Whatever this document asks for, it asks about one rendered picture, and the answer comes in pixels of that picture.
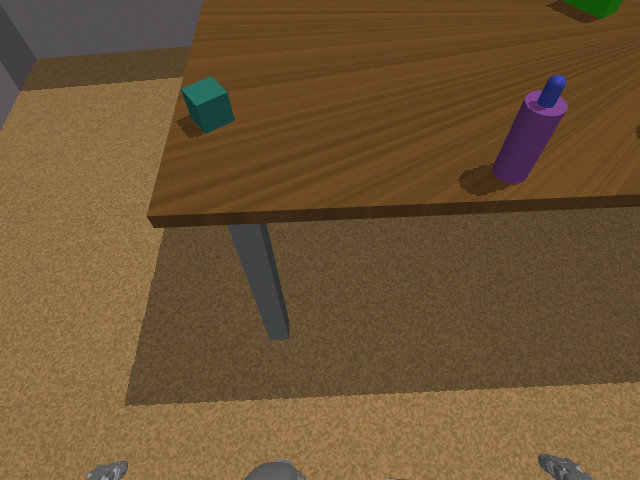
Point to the left robot hand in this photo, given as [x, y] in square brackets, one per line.
[112, 471]

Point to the table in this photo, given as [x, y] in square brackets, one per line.
[360, 109]

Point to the right robot hand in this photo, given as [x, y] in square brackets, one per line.
[562, 469]

